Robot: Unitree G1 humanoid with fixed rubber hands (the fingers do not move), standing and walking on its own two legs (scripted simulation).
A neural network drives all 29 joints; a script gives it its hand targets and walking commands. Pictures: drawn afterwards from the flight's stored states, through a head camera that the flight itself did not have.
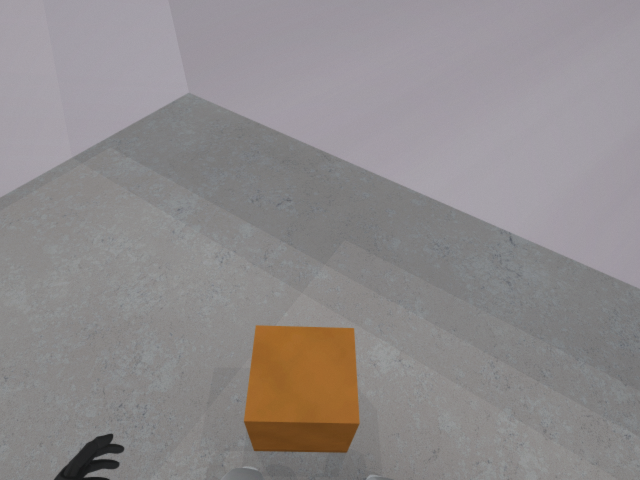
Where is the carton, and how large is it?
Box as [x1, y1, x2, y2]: [244, 325, 359, 452]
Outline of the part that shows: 256,325 244,416 244,422 254,450 346,452 359,423 353,328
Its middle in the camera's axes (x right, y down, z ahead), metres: -0.04 +0.41 +1.03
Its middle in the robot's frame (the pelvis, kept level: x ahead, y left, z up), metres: +0.44 +0.04 -0.58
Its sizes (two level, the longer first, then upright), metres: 0.255 0.232 0.282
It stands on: the floor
